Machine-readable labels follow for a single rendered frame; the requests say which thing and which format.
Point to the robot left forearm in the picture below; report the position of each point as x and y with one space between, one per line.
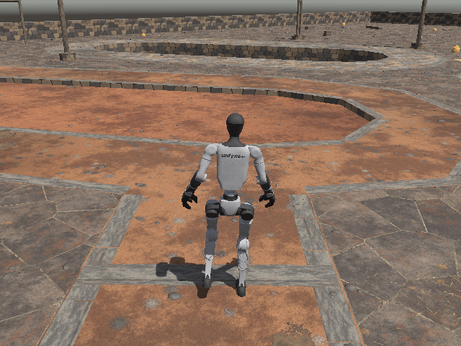
193 185

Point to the robot left hand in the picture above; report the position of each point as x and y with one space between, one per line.
187 198

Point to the robot right forearm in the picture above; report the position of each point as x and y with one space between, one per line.
267 188

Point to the right robot upper arm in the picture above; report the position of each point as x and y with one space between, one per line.
256 154

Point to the robot torso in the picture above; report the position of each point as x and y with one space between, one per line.
232 168

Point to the right robot thigh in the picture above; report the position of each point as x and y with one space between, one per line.
245 221

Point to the robot right hand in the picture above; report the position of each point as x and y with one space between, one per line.
271 200

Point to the left robot upper arm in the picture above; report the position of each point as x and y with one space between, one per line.
210 150

